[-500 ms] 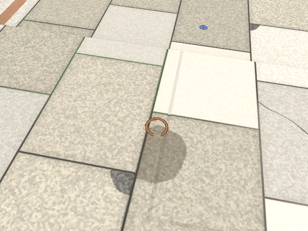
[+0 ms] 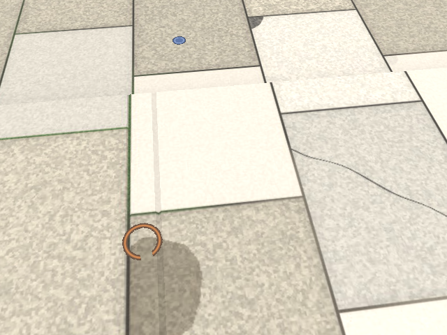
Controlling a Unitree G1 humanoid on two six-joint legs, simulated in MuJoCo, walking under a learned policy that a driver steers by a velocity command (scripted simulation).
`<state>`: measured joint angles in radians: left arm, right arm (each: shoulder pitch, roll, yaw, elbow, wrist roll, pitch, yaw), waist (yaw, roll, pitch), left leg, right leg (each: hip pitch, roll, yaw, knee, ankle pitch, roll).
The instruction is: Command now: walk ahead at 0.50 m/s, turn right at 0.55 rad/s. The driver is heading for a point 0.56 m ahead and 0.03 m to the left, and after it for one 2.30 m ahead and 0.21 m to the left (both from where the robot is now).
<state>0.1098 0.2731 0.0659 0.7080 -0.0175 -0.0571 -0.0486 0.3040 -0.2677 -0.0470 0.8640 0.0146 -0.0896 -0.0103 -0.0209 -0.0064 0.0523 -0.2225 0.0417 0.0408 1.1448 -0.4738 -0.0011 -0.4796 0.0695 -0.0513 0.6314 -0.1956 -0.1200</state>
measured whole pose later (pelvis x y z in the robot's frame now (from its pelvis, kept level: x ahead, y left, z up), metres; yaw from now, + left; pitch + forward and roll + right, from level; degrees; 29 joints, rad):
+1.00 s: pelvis +0.47 +0.00 +0.01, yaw +4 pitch +3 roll +0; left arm 0.08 0.24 0.05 0.67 0.02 -0.04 0.02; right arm 0.26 -0.32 -0.07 0.75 0.02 0.00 -0.03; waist -0.05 0.03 0.02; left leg -0.42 -0.07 -0.09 1.03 -0.56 -0.03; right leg -0.43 0.01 0.00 0.50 -0.12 -0.02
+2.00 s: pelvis +0.47 +0.04 +0.02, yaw +15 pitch -2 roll +0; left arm 0.19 0.22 0.04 0.97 0.01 -0.01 0.03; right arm 0.19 -0.23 -0.05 0.87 -0.01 0.01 -0.02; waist 0.00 0.00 0.04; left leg -0.23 -0.03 0.00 0.50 -0.24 0.03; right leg -0.19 -0.03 0.01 0.50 -0.28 0.03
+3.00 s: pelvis +0.48 +0.03 +0.02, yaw +15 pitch -1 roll +0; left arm 0.26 0.19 0.01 1.12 0.00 -0.01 0.05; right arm 0.21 -0.19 -0.02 1.09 0.00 0.00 -0.04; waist 0.00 0.00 0.04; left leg -0.22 -0.02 0.00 0.48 -0.24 0.02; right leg -0.18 -0.01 0.01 0.48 -0.27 0.02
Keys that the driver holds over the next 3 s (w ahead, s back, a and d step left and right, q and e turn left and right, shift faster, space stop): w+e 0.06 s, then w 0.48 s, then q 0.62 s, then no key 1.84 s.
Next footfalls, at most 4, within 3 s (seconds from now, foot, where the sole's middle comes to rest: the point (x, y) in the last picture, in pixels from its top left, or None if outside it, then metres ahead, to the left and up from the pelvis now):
0.44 left None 0.44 0.12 -0.75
0.90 right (264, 278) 0.60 -0.10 -0.75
1.30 left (178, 314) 0.50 0.15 -0.75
1.66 right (259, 299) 0.54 -0.08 -0.75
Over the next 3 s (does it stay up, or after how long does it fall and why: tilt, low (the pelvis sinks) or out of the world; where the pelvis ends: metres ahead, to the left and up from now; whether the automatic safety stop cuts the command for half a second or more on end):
stays up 0.48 0.03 0.02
